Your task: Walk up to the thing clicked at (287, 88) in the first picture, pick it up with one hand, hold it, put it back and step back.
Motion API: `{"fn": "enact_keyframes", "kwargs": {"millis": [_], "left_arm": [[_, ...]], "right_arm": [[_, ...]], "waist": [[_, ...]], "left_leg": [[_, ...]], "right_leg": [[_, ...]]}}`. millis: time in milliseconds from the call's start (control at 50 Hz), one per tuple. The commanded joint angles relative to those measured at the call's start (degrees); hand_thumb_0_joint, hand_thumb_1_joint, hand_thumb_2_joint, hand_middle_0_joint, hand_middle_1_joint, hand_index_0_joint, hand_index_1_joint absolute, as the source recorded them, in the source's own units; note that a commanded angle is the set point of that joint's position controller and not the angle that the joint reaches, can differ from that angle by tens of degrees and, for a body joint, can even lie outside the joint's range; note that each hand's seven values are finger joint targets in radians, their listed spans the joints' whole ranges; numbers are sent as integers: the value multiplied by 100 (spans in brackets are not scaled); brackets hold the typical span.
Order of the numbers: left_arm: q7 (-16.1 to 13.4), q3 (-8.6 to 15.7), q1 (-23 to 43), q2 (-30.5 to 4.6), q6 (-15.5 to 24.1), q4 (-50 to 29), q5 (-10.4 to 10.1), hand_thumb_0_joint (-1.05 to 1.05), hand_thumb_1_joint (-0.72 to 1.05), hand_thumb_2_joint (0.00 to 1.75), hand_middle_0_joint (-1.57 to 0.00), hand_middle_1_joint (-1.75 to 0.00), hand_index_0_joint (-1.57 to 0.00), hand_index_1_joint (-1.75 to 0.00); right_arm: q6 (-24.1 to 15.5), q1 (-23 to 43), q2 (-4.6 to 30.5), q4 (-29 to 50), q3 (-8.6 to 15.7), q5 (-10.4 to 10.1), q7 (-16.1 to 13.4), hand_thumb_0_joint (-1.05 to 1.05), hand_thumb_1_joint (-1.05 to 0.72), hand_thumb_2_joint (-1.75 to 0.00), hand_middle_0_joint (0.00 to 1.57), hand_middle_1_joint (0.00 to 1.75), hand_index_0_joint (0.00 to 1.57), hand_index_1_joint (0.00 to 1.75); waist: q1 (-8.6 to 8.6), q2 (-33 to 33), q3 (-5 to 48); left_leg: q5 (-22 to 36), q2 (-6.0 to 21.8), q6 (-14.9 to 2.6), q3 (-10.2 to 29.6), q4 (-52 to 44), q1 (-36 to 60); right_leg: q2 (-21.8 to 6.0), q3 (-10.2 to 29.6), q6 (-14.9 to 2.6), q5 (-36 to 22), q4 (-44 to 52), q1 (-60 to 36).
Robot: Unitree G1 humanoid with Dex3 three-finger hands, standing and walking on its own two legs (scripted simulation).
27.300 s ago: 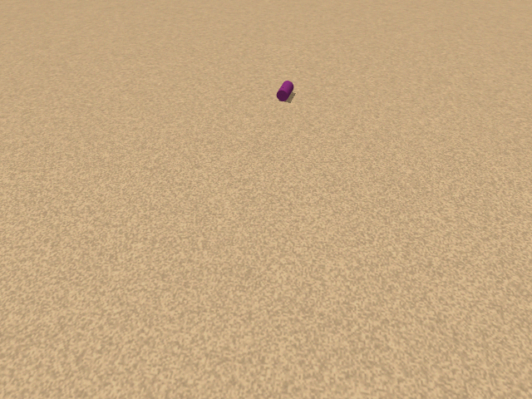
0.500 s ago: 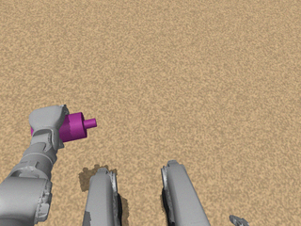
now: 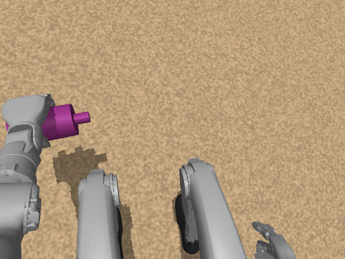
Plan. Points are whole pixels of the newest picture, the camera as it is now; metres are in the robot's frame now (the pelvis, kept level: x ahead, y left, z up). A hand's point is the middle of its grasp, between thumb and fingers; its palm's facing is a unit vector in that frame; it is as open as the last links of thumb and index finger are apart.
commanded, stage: crouch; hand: left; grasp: from above
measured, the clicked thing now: (53, 123) +0.45 +0.25 -0.20
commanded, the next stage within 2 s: lower in 0.52 s
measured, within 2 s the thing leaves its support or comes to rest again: neither
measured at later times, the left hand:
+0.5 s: hand (47, 127) +0.45 +0.28 -0.23, palm faces -0.44 -0.07 -0.89, open 10.8 cm
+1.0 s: hand (53, 130) +0.45 +0.28 -0.29, palm faces -0.44 -0.10 -0.89, open 10.8 cm
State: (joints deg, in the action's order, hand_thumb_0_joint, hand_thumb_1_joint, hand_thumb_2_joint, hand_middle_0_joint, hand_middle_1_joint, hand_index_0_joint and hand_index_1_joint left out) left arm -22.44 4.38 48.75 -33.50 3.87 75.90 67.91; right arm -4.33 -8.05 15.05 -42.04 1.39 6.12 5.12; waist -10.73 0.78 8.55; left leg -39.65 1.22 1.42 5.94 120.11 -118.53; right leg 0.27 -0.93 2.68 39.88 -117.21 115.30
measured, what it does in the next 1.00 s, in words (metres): lowers itself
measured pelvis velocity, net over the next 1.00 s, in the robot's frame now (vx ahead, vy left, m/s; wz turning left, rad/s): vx -0.01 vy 0.00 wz -0.05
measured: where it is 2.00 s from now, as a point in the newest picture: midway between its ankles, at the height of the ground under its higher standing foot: (152, 240)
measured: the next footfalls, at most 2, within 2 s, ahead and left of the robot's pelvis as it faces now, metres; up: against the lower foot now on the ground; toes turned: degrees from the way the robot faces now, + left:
none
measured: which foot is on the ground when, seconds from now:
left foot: down 0.00-1.00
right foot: down 0.00-1.00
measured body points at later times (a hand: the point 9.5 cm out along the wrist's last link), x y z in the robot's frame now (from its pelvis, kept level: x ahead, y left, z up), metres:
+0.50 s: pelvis -0.01 +0.00 -0.07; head +0.22 +0.04 +0.31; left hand +0.47 +0.28 -0.18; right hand +0.02 -0.27 -0.18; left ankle +0.07 +0.13 -0.39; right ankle +0.08 -0.14 -0.39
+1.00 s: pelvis -0.01 +0.00 -0.10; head +0.25 +0.05 +0.27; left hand +0.47 +0.29 -0.24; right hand +0.03 -0.28 -0.20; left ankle +0.07 +0.13 -0.39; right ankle +0.08 -0.14 -0.39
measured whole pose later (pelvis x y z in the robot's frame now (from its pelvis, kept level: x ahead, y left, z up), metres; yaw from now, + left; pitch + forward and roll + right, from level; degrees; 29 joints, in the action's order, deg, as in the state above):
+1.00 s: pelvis -0.01 +0.00 -0.10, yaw -3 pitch +34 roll -7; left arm -26.6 9.9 55.6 -43.3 9.1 87.5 71.7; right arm -4.9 -7.7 16.4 -43.8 -3.8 9.4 9.0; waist -14.6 -1.4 1.0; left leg -40.1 0.3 2.2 9.5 138.9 -133.6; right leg 1.8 -2.3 3.5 39.7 -134.4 129.5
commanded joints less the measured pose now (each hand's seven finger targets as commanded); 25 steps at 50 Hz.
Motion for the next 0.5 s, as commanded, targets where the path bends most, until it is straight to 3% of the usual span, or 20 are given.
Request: {"fn": "enact_keyframes", "kwargs": {"millis": [0, 60, 100, 120, 160, 240, 340, 360, 400, 440, 480], "left_arm": [[-267, 195, 1951, -1524, 50, -754, -38, 0, 69, 76, -108, -59, -107, -60], [-289, 303, 2168, -1766, 108, -758, 18, 0, 68, 74, -107, -59, -107, -59], [-294, 250, 2031, -1628, 121, -487, 25, 0, 70, 76, -108, -60, -108, -60], [-298, 249, 2301, -1717, 158, -615, 21, 0, 69, 76, -107, -59, -107, -60], [-307, 371, 2212, -1911, 177, -431, 48, 0, 70, 73, -108, -59, -108, -59], [-319, 362, 2357, -1932, 226, -302, 101, 0, 72, 73, -110, -58, -110, -58], [-331, 397, 2467, -2100, 276, -147, 122, 0, 69, 73, -109, -57, -108, -57], [-354, 505, 2689, -2302, 310, -314, 125, 0, 71, 73, -109, -58, -108, -58], [-366, 449, 2542, -2250, 315, -100, 144, 0, 70, 71, -109, -56, -109, -57], [-354, 413, 2468, -2161, 331, 125, 174, 0, 72, 71, -110, -57, -110, -57], [-364, 449, 2521, -2242, 360, 75, 197, 0, 72, 70, -111, -56, -110, -56]], "right_arm": [[-25, -1196, 1149, 63, 341, 19, -44, 0, -89, -90, 20, 30, 20, 30], [-7, -1215, 1218, 71, 328, 29, -17, 0, -89, -90, 20, 30, 20, 30], [-11, -1250, 1211, 56, 300, 59, 12, 0, -89, -90, 20, 30, 20, 30], [-12, -1233, 1235, 25, 300, 59, 8, 0, -89, -90, 20, 30, 20, 30], [-21, -1250, 1256, 19, 269, 78, 29, 0, -89, -90, 20, 30, 20, 30], [-26, -1296, 1284, -18, 232, 124, 73, 0, -89, -90, 20, 30, 20, 30], [-22, -1323, 1276, -102, 153, 142, 107, 0, -90, -90, 20, 30, 20, 30], [-27, -1320, 1356, -93, 172, 142, 102, 0, -89, -90, 20, 30, 20, 30], [-17, -1293, 1300, -103, 132, 149, 117, 0, -90, -90, 20, 30, 20, 30], [-33, -1354, 1333, -128, 89, 181, 137, 0, -90, -90, 20, 30, 20, 30], [-43, -1354, 1367, -147, 65, 195, 157, 0, -90, -90, 20, 30, 20, 30]], "waist": [[-34, 1327, 3721], [-51, 1458, 3861], [-142, 1265, 3729], [-163, 1270, 3777], [-91, 1426, 3707], [-196, 1481, 3741], [-174, 1386, 3642], [-184, 1512, 3771], [-158, 1391, 3659], [-258, 1292, 3358], [-234, 1494, 3501]], "left_leg": [[1318, -86, -226, -419, -1090, 2906], [1347, -87, -228, -430, -922, 2842], [1289, -91, -248, -414, -813, 2668], [1209, -83, -262, -435, -733, 2561], [1119, -99, -245, -440, -713, 2489], [1039, -107, -240, -426, -543, 2410], [963, -115, -268, -460, -346, 2080], [937, -116, -270, -464, -321, 2074], [841, -111, -277, -466, -258, 1959], [771, -117, -288, -458, -196, 1794], [844, -121, -260, -424, -169, 1899]], "right_leg": [[117, -484, -454, -1490, 1058, -1546], [131, -502, -454, -1533, 881, -1486], [128, -535, -433, -1516, 829, -1443], [139, -531, -431, -1461, 799, -1365], [132, -536, -447, -1334, 692, -1249], [141, -580, -454, -1269, 526, -1134], [165, -591, -449, -1203, 410, -1047], [171, -606, -454, -1196, 343, -1021], [197, -626, -460, -1093, 322, -988], [177, -644, -440, -1050, 304, -876], [178, -675, -463, -1116, 160, -818]]}}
